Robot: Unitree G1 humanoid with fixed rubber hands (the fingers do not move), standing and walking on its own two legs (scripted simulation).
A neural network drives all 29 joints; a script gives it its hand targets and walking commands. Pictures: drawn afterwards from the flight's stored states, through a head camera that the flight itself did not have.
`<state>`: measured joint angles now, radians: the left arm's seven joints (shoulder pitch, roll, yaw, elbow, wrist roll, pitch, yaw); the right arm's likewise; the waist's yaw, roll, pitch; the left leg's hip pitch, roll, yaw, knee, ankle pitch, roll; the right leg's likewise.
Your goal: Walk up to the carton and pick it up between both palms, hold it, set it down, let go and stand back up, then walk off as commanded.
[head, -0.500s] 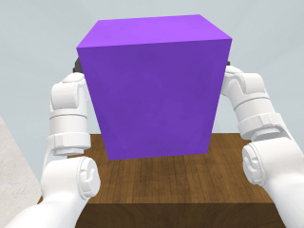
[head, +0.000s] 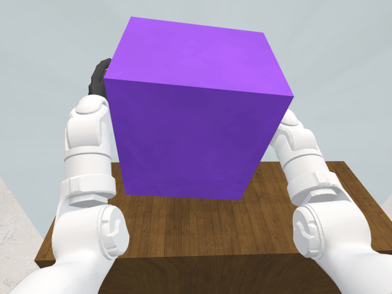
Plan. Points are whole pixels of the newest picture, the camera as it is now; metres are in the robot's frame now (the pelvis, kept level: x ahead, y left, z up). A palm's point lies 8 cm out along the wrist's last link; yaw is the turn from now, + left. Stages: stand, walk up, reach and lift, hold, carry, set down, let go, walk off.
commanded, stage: set down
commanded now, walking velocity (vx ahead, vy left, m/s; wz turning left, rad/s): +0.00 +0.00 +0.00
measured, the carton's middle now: (190, 117) +0.39 -0.01 +0.22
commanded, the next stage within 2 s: none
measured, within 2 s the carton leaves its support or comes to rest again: neither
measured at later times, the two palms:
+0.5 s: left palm (116, 112) +0.41 +0.14 +0.22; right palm (279, 124) +0.37 -0.20 +0.20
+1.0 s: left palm (122, 120) +0.42 +0.14 +0.20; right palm (279, 137) +0.37 -0.20 +0.17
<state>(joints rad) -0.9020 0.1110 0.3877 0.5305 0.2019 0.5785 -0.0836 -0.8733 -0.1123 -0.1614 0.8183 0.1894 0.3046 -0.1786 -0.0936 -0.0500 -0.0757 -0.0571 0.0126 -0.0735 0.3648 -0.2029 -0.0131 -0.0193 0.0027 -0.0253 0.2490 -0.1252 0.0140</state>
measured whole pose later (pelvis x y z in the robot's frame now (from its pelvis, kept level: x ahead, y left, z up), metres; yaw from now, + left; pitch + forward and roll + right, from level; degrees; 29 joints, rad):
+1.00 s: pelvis +0.00 +0.01 +0.00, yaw -2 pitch -3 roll -1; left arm -0.88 0.09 0.31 0.74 0.11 0.36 0.00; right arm -0.77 -0.09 -0.29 0.82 0.05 0.20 -0.12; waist -0.08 -0.04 -0.06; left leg -0.12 0.00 -0.04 0.37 -0.20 0.00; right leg -0.10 -0.01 0.01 0.27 -0.12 0.03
